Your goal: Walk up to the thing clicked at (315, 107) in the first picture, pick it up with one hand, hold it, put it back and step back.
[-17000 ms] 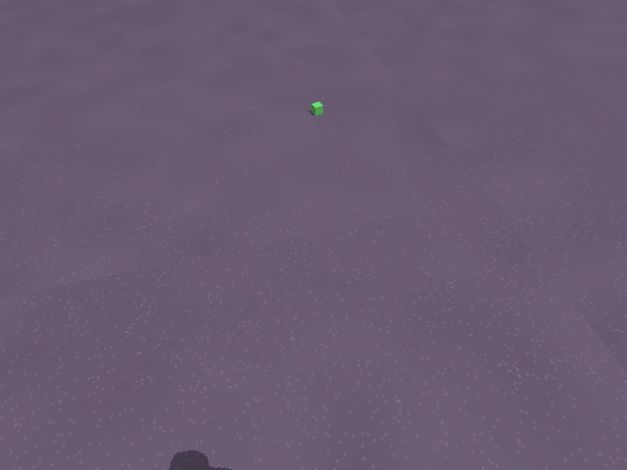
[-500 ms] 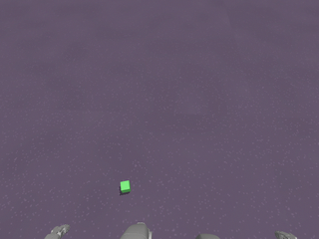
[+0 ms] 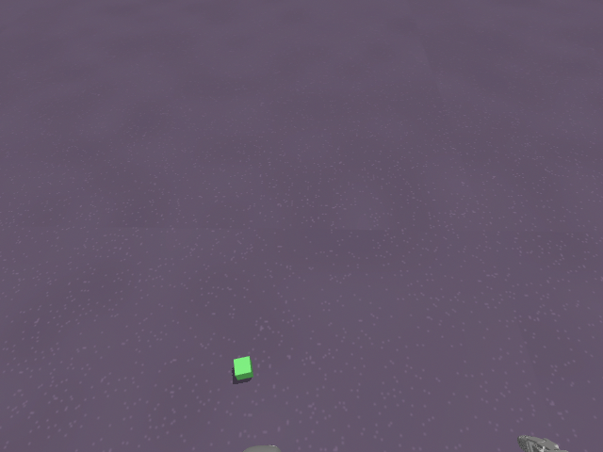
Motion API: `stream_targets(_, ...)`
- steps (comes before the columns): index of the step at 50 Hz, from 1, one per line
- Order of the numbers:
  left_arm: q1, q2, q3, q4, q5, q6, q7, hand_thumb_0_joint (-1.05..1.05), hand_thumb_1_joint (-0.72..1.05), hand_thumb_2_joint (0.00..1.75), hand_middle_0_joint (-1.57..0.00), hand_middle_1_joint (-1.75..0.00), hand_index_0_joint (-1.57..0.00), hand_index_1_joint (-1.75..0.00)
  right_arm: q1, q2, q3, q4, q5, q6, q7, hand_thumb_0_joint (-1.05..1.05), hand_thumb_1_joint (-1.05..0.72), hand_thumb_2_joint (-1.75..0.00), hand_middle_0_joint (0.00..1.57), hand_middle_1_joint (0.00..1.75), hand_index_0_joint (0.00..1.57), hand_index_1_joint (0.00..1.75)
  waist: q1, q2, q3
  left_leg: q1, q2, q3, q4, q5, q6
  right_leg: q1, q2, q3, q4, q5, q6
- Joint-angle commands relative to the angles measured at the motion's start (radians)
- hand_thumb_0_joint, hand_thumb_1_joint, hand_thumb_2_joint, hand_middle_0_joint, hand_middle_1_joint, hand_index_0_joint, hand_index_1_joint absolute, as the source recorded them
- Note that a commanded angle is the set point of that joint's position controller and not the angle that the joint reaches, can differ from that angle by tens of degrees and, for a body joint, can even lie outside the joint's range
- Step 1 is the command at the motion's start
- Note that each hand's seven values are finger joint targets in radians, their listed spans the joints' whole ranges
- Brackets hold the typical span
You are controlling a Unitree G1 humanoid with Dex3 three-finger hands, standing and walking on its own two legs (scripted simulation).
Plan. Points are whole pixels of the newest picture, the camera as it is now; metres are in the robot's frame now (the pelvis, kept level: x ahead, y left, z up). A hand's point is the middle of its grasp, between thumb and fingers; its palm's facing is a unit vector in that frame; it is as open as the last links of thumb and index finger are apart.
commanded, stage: walk up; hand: left
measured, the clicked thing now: (243, 368) +0.44 +0.26 -0.74
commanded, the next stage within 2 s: none
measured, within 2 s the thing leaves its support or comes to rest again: neither
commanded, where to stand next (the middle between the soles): +0.05 +0.02 m, yaw +0 degrees
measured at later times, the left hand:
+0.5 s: hand out of the picture +0.09 +0.26 -0.14, palm faces -0.03 -0.93 -0.36, open 7.4 cm
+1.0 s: hand out of the picture +0.07 +0.31 -0.15, palm faces -0.05 -0.89 -0.46, open 7.4 cm
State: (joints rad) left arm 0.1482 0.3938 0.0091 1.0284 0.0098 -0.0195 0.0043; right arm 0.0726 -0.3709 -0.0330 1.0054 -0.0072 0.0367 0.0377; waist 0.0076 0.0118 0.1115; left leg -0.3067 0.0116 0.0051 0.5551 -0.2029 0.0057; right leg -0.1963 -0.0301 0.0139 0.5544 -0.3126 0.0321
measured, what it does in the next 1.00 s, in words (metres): lifts its left foot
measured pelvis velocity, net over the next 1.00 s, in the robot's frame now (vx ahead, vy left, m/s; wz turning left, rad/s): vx -0.03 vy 0.03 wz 0.00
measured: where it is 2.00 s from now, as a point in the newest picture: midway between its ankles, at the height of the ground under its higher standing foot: outside the picture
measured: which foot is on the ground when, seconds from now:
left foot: down 0.00-0.86, up 0.88-1.00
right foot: down 0.00-1.00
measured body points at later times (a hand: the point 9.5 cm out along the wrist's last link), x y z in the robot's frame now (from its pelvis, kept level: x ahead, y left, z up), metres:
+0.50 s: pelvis +0.00 +0.00 +0.01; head +0.01 +0.00 +0.46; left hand +0.09 +0.31 -0.11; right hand +0.09 -0.31 -0.12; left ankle +0.06 +0.12 -0.73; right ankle -0.01 -0.15 -0.73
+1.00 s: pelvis -0.03 +0.03 -0.01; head +0.03 +0.03 +0.43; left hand +0.08 +0.36 -0.12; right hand +0.08 -0.31 -0.12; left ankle -0.03 +0.15 -0.71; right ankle -0.01 -0.14 -0.73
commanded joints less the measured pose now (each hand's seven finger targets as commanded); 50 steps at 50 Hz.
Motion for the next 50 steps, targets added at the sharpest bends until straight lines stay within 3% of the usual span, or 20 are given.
stream_targets(1,-0.044,0.218,0.044,-0.045,-0.004,-0.021,0.012,0.00,0.90,0.90,-0.20,-0.30,-0.20,-0.30,-0.066,-0.209,-0.044,-0.050,0.004,-0.034,-0.010,0.00,-0.90,-0.90,0.20,0.30,0.20,0.30,-0.004,0.017,-0.130,0.112,0.108,-0.153,-0.175,-0.046,0.047,-0.036,-0.085,0.092,-0.157,0.033,-0.081)
stream_targets(4,-0.044,0.213,0.044,-0.032,-0.006,-0.021,0.010,0.00,0.90,0.90,-0.20,-0.30,-0.20,-0.30,-0.062,-0.214,-0.041,-0.034,0.002,-0.037,-0.011,0.00,-0.90,-0.90,0.20,0.30,0.20,0.30,-0.002,0.023,-0.142,0.123,0.113,-0.155,-0.200,-0.029,0.045,-0.011,-0.075,0.075,-0.163,0.071,-0.076)
stream_targets(9,-0.047,0.203,0.041,-0.006,-0.004,-0.017,0.008,0.00,0.90,0.90,-0.20,-0.30,-0.20,-0.30,-0.069,-0.210,-0.040,-0.014,0.002,-0.035,-0.011,0.00,-0.90,-0.90,0.20,0.30,0.20,0.30,-0.004,0.037,-0.111,0.109,0.114,-0.157,-0.245,-0.115,0.032,-0.015,-0.076,0.077,-0.209,0.045,-0.074)
stream_targets(16,-0.074,0.208,0.047,0.001,-0.002,-0.022,0.010,0.00,0.90,0.90,-0.20,-0.30,-0.20,-0.30,-0.042,-0.205,-0.039,0.012,0.007,-0.041,-0.016,0.00,-0.90,-0.90,0.20,0.30,0.20,0.30,-0.015,-0.001,-0.157,0.170,0.103,-0.110,-0.202,0.084,0.024,0.018,-0.094,0.080,-0.224,0.172,-0.071)
stream_targets(20,-0.074,0.204,0.046,0.007,0.000,-0.016,0.009,0.00,0.90,0.90,-0.20,-0.30,-0.20,-0.30,-0.057,-0.208,-0.040,0.010,0.005,-0.037,-0.016,0.00,-0.90,-0.90,0.20,0.30,0.20,0.30,-0.011,-0.001,-0.125,0.148,0.107,-0.123,-0.225,0.001,0.027,-0.008,-0.088,0.077,-0.229,0.124,-0.070)
stream_targets(26,-0.075,0.197,0.045,0.009,0.002,-0.016,0.007,0.00,0.90,0.90,-0.20,-0.30,-0.20,-0.30,-0.052,-0.204,-0.040,0.015,0.001,-0.037,-0.015,0.00,-0.90,-0.90,0.20,0.30,0.20,0.30,-0.012,0.004,-0.119,0.137,0.107,-0.127,-0.243,-0.045,0.024,-0.016,-0.088,0.083,-0.239,0.093,-0.071)
stream_targets(30,-0.082,0.202,0.048,0.008,0.003,-0.017,0.007,0.00,0.90,0.90,-0.20,-0.30,-0.20,-0.30,-0.041,-0.206,-0.040,0.017,0.001,-0.038,-0.015,0.00,-0.90,-0.90,0.20,0.30,0.20,0.30,-0.017,0.001,-0.133,0.145,0.103,-0.123,-0.236,-0.016,0.021,-0.006,-0.090,0.087,-0.234,0.119,-0.072)
stream_targets(35,-0.079,0.203,0.049,0.005,0.004,-0.016,0.008,0.00,0.90,0.90,-0.20,-0.30,-0.20,-0.30,-0.043,-0.203,-0.040,0.013,0.001,-0.039,-0.016,0.00,-0.90,-0.90,0.20,0.30,0.20,0.30,-0.013,-0.004,-0.158,0.166,0.107,-0.112,-0.219,0.062,0.024,0.014,-0.093,0.081,-0.225,0.168,-0.068)
stream_targets(36,-0.055,0.267,0.076,0.000,-0.016,-0.008,0.028,0.00,0.90,0.90,-0.20,-0.30,-0.20,-0.30,-0.058,-0.263,-0.066,-0.009,-0.012,-0.013,-0.009,0.00,-0.90,-0.90,0.20,0.30,0.20,0.30,-0.003,0.050,-0.072,0.127,0.091,-0.098,-0.131,0.323,0.026,-0.037,-0.111,0.085,-0.136,0.382,-0.069)
stream_targets(38,-0.025,0.264,0.082,-0.018,-0.023,-0.001,0.041,0.00,0.90,0.90,-0.20,-0.30,-0.20,-0.30,-0.041,-0.235,-0.067,-0.037,0.001,0.002,-0.007,0.00,-0.90,-0.90,0.20,0.30,0.20,0.30,-0.005,0.011,-0.142,0.150,0.090,-0.078,-0.062,0.426,0.043,-0.004,-0.116,0.077,-0.084,0.460,-0.083)
stream_targets(40,-0.017,0.273,0.091,-0.043,-0.023,0.008,0.048,0.00,0.90,0.90,-0.20,-0.30,-0.20,-0.30,-0.032,-0.230,-0.075,-0.070,-0.002,0.015,-0.003,0.00,-0.90,-0.90,0.20,0.30,0.20,0.30,0.000,-0.028,-0.188,0.146,0.071,-0.056,0.016,0.389,0.045,-0.007,-0.148,0.112,-0.060,0.455,-0.122)
stream_targets(41,-0.026,0.282,0.094,-0.058,-0.020,0.012,0.049,0.00,0.90,0.90,-0.20,-0.30,-0.20,-0.30,-0.034,-0.232,-0.082,-0.088,-0.005,0.024,0.001,0.00,-0.90,-0.90,0.20,0.30,0.20,0.30,0.002,-0.066,-0.195,0.128,0.042,-0.046,0.101,0.272,0.035,-0.020,-0.190,0.154,-0.077,0.455,-0.153)
stream_targets(42,-0.037,0.305,0.102,-0.078,-0.011,0.015,0.054,0.00,0.90,0.90,-0.20,-0.30,-0.20,-0.30,-0.034,-0.220,-0.083,-0.108,-0.008,0.036,0.006,0.00,-0.90,-0.90,0.20,0.30,0.20,0.30,0.008,-0.129,-0.176,0.087,0.001,-0.030,0.215,0.062,0.020,-0.055,-0.264,0.218,-0.122,0.468,-0.204)
stream_targets(43,-0.055,0.330,0.110,-0.103,0.002,0.016,0.059,0.00,0.90,0.90,-0.20,-0.30,-0.20,-0.30,-0.031,-0.204,-0.083,-0.133,-0.014,0.048,0.009,0.00,-0.90,-0.90,0.20,0.30,0.20,0.30,0.014,-0.207,-0.137,0.001,-0.032,-0.045,0.346,-0.237,0.008,-0.082,-0.362,0.302,-0.160,0.528,-0.281)
stream_targets(44,-0.055,0.349,0.117,-0.122,0.016,0.011,0.065,0.00,0.90,0.90,-0.20,-0.30,-0.20,-0.30,-0.011,-0.210,-0.088,-0.156,-0.023,0.058,0.011,0.00,-0.90,-0.90,0.20,0.30,0.20,0.30,0.013,-0.215,-0.114,-0.048,-0.010,-0.104,0.479,-0.324,0.002,-0.124,-0.416,0.355,-0.165,0.537,-0.336)
stream_targets(45,-0.075,0.345,0.121,-0.138,0.021,0.008,0.071,0.00,0.90,0.90,-0.20,-0.30,-0.20,-0.30,0.008,-0.227,-0.099,-0.167,-0.022,0.062,0.015,0.00,-0.90,-0.90,0.20,0.30,0.20,0.30,-0.008,-0.179,-0.107,-0.054,0.005,-0.160,0.563,-0.331,0.008,-0.150,-0.408,0.324,-0.135,0.532,-0.340)
stream_targets(47,-0.092,0.314,0.111,-0.145,0.035,-0.001,0.069,0.00,0.90,0.90,-0.20,-0.30,-0.20,-0.30,0.059,-0.217,-0.107,-0.160,-0.011,0.042,0.014,0.00,-0.90,-0.90,0.20,0.30,0.20,0.30,-0.040,-0.167,-0.164,-0.075,0.009,-0.137,0.447,-0.334,0.017,-0.046,-0.310,0.211,-0.055,0.484,-0.278)
stream_targets(48,-0.078,0.286,0.102,-0.151,0.045,-0.005,0.061,0.00,0.90,0.90,-0.20,-0.30,-0.20,-0.30,0.076,-0.204,-0.104,-0.151,-0.010,0.026,0.012,0.00,-0.90,-0.90,0.20,0.30,0.20,0.30,-0.027,-0.185,-0.200,-0.041,0.015,-0.084,0.295,-0.348,0.015,-0.002,-0.257,0.166,-0.031,0.401,-0.239)
stream_targets(49,-0.104,0.261,0.092,-0.169,0.050,-0.006,0.048,0.00,0.90,0.90,-0.20,-0.30,-0.20,-0.30,0.126,-0.181,-0.098,-0.126,-0.011,0.008,0.008,0.00,-0.90,-0.90,0.20,0.30,0.20,0.30,-0.047,-0.201,-0.224,0.055,0.000,-0.037,0.104,-0.315,0.012,-0.026,-0.209,0.124,0.008,0.277,-0.201)
stream_targets(50,-0.121,0.220,0.075,-0.176,0.047,0.005,0.030,0.00,0.90,0.90,-0.20,-0.30,-0.20,-0.30,0.202,-0.160,-0.097,-0.077,-0.010,-0.014,-0.002,0.00,-0.90,-0.90,0.20,0.30,0.20,0.30,-0.084,-0.144,-0.235,0.176,-0.041,0.032,-0.135,-0.207,-0.006,-0.059,-0.146,0.076,0.116,0.143,-0.172)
